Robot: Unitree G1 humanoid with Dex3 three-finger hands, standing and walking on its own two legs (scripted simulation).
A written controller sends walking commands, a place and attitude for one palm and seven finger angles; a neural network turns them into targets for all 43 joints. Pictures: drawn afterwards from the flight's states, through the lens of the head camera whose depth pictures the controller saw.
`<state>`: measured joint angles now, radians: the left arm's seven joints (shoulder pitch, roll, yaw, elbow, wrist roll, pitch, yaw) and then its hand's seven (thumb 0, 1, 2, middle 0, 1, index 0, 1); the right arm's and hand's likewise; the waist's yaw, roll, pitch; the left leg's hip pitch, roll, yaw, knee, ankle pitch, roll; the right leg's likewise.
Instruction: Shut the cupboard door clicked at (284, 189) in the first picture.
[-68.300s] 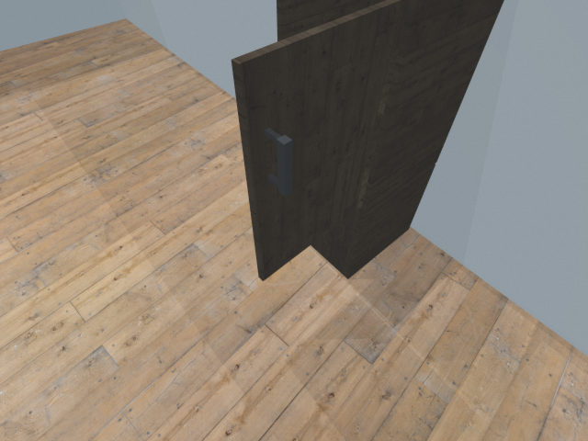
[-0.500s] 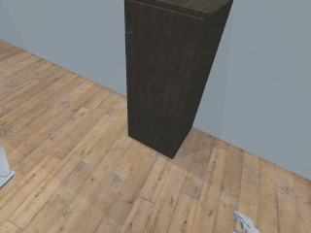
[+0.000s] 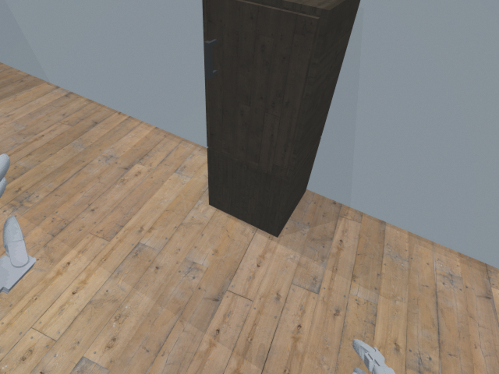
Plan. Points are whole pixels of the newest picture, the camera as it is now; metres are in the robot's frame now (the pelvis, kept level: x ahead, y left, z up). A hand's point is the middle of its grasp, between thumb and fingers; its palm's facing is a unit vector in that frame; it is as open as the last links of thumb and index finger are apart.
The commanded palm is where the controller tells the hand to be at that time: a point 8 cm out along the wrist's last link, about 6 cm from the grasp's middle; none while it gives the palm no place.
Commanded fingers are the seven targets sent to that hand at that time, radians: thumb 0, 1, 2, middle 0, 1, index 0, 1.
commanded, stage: stop stepping back and stand still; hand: left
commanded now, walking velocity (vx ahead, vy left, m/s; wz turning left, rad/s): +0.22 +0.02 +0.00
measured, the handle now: (211, 58) +1.08 +0.14 +0.06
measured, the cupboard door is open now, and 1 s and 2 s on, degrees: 0 0 0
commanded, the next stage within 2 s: let the arm hang, fingers relaxed in 0.24 s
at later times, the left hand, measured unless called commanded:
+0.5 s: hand (108, 340) +0.20 +0.23 -0.07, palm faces +0.09 -0.92 -0.38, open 7.4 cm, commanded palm none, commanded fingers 0.00 0.90 0.90 -0.20 -0.30 -0.20 -0.30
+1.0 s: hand out of the picture +0.00 +0.21 -0.17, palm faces +0.05 -0.97 -0.23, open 7.3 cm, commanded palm none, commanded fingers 0.00 0.90 0.90 -0.20 -0.30 -0.20 -0.30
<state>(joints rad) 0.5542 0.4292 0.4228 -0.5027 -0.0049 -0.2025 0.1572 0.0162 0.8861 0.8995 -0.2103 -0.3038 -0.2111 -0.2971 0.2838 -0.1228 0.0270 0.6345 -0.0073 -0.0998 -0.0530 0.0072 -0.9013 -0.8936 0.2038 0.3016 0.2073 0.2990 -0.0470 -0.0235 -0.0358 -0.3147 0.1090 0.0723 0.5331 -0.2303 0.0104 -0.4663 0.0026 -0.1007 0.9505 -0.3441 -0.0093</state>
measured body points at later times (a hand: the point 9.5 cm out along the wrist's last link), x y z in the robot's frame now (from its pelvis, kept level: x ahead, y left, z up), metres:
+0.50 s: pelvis -0.01 +0.01 -0.03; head +0.00 -0.01 +0.42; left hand +0.19 +0.28 -0.04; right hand +0.15 -0.25 -0.13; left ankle +0.06 +0.13 -0.74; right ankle -0.01 -0.11 -0.72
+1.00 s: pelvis +0.00 +0.02 +0.01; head +0.00 +0.02 +0.46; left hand +0.00 +0.26 -0.15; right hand +0.02 -0.21 -0.15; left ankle +0.02 +0.12 -0.74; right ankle +0.00 -0.10 -0.74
